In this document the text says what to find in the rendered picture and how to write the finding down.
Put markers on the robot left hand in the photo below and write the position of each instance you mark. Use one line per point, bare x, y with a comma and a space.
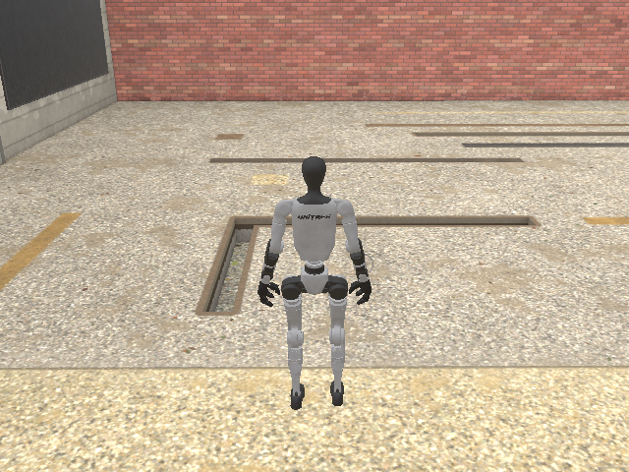
263, 292

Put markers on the robot left upper arm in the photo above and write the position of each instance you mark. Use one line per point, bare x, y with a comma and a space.
282, 209

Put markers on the left robot shin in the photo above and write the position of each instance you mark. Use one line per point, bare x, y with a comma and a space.
295, 361

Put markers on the right robot foot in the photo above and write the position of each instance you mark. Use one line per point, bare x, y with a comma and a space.
337, 397

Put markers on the robot right hand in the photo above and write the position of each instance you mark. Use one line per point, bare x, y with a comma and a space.
365, 288

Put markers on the right robot forearm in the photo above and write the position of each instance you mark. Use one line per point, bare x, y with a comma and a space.
359, 264

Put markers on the robot right upper arm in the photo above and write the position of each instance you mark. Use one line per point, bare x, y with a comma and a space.
345, 209

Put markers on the left robot forearm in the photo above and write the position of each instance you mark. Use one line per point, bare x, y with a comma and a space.
269, 265

